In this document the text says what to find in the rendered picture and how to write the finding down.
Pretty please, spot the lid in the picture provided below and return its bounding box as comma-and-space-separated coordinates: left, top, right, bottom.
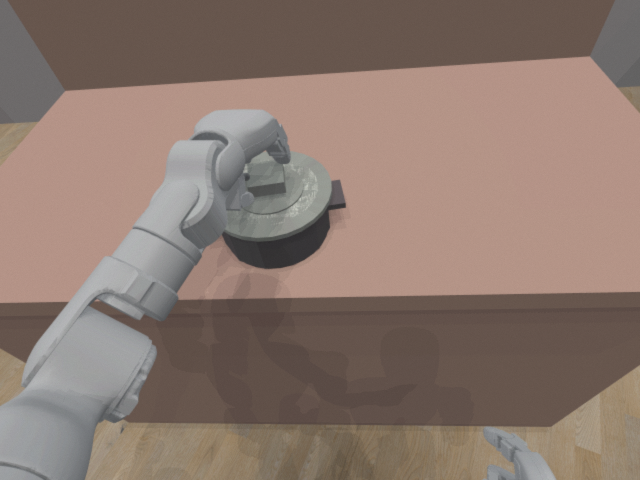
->
224, 151, 332, 242

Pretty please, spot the robot left upper arm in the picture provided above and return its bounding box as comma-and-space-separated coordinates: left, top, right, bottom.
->
0, 306, 157, 480

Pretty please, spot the knob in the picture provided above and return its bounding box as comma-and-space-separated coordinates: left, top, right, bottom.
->
247, 160, 286, 197

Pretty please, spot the robot right hand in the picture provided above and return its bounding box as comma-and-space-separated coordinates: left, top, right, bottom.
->
482, 426, 556, 480

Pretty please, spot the table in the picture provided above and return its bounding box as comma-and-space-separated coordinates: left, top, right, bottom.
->
0, 0, 640, 427

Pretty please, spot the pot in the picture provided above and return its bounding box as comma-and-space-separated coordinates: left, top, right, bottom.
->
222, 180, 346, 269

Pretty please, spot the robot left forearm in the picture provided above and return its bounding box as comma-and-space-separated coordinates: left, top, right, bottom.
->
21, 127, 245, 388

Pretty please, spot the robot left hand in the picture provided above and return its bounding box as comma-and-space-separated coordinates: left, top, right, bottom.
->
194, 109, 291, 211

